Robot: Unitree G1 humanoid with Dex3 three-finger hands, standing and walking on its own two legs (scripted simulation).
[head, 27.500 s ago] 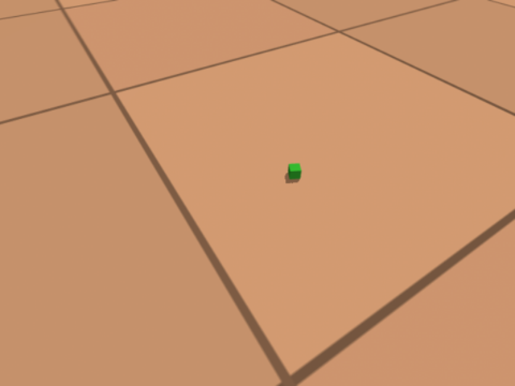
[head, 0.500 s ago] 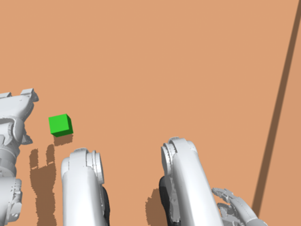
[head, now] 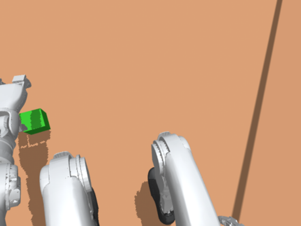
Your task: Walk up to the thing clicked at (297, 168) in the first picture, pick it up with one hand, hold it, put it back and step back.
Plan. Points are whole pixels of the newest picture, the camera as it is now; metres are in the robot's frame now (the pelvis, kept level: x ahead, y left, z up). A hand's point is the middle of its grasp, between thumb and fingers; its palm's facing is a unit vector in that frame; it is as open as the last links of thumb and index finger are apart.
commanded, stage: home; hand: left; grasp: from above
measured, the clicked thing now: (35, 121) +0.45 +0.29 -0.31
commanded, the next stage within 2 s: none
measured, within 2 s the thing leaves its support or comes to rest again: neither
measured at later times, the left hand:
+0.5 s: hand out of the picture +0.30 +0.26 +0.03, palm faces -0.27 -0.65 -0.71, open 8.0 cm
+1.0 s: hand out of the picture +0.23 +0.21 +0.26, palm faces +0.16 -0.95 -0.27, open 7.4 cm
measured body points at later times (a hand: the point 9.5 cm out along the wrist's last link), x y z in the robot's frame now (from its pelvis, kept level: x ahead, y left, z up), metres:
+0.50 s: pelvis +0.01 +0.00 +0.15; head +0.16 +0.05 +0.57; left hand +0.31 +0.29 +0.08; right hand +0.23 -0.24 +0.05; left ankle +0.08 +0.14 -0.31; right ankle +0.10 -0.13 -0.31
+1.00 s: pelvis +0.06 +0.00 +0.33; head +0.12 +0.02 +0.77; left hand +0.22 +0.26 +0.28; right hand +0.25 -0.21 +0.24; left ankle +0.08 +0.14 -0.31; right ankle +0.10 -0.13 -0.31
